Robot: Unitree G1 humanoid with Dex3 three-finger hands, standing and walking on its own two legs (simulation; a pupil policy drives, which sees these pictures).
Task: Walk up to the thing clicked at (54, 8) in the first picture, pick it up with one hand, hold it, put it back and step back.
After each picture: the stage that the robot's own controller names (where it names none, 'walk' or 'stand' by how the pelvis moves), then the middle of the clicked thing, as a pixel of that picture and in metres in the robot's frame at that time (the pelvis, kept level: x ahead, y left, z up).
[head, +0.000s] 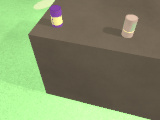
stand; (56, 16) +0.87 +0.18 -0.04
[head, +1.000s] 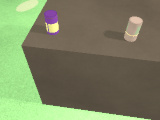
walk; (51, 22) +0.76 +0.18 -0.02
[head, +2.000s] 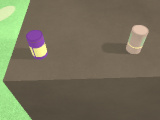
rise first; (37, 45) +0.54 +0.23 +0.00
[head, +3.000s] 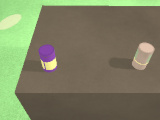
stand; (48, 58) +0.52 +0.18 -0.04
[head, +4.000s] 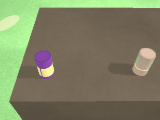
stand; (44, 65) +0.48 +0.19 -0.04
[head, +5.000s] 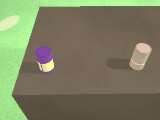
stand; (45, 60) +0.52 +0.19 -0.04
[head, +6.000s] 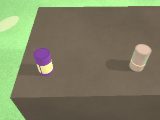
stand; (44, 62) +0.50 +0.20 -0.04
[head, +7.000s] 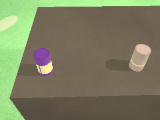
stand; (43, 62) +0.50 +0.20 -0.04
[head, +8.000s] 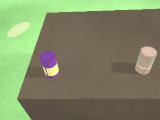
rise first; (50, 65) +0.50 +0.21 -0.04
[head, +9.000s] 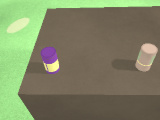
go down; (50, 60) +0.51 +0.20 -0.04
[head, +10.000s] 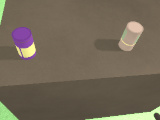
go down; (24, 44) +0.52 +0.19 -0.01
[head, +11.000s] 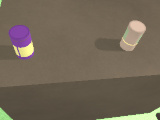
go down; (22, 43) +0.51 +0.19 +0.01
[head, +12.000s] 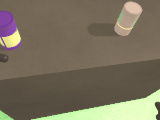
close in; (7, 31) +0.52 +0.21 +0.04
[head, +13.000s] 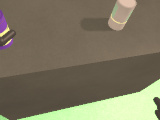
close; out of the picture +0.52 +0.21 +0.05
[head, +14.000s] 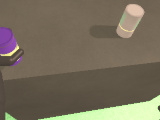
lift; (6, 48) +0.46 +0.21 +0.04
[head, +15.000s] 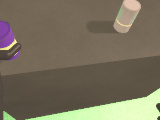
lift; (4, 42) +0.48 +0.21 +0.05
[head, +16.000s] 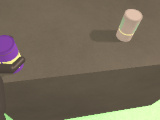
lift; (8, 55) +0.43 +0.22 +0.05
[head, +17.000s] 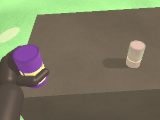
lift; (31, 67) +0.32 +0.16 +0.17
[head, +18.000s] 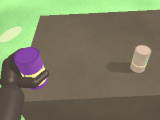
hold; (32, 69) +0.33 +0.17 +0.15
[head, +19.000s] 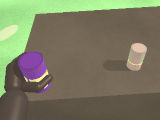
crouch; (36, 73) +0.33 +0.16 +0.13
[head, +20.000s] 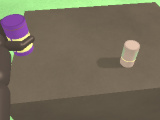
crouch; (18, 36) +0.45 +0.20 +0.17
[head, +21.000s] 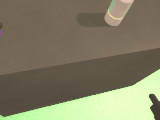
lower; out of the picture +0.53 +0.22 +0.04
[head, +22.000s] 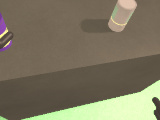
lower; out of the picture +0.51 +0.21 +0.05
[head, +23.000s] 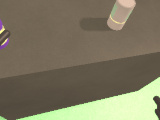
lower; out of the picture +0.51 +0.21 +0.05
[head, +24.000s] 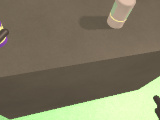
lower; out of the picture +0.52 +0.22 +0.05
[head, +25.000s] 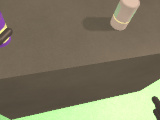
loosen; out of the picture +0.51 +0.21 +0.05
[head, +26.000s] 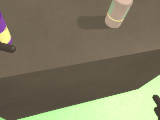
withdraw; out of the picture +0.51 +0.20 +0.05
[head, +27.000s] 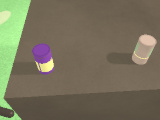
sink last; (44, 59) +0.48 +0.18 +0.00
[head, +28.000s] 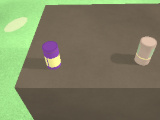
stand; (52, 55) +0.52 +0.19 +0.00
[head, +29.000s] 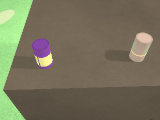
stand; (43, 54) +0.50 +0.19 +0.00
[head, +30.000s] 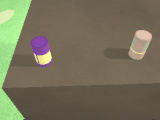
stand; (42, 52) +0.51 +0.20 +0.01
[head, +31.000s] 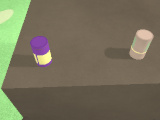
stand; (41, 52) +0.50 +0.19 +0.02
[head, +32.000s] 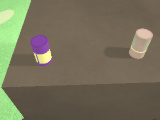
stand; (41, 51) +0.51 +0.20 +0.02
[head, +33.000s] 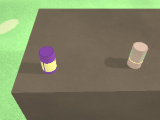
stand; (48, 60) +0.52 +0.18 -0.03
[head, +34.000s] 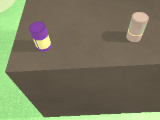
walk; (40, 37) +0.56 +0.21 -0.01
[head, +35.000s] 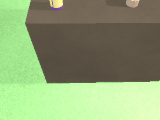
walk; out of the picture +0.81 +0.17 -0.01
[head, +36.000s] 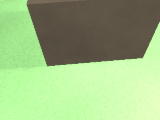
stand; out of the picture +1.12 +0.28 -0.02
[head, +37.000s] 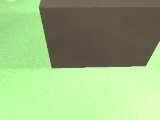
stand; out of the picture +1.14 +0.20 -0.04
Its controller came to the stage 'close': yes
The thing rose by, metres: 0.22
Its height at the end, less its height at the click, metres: +0.00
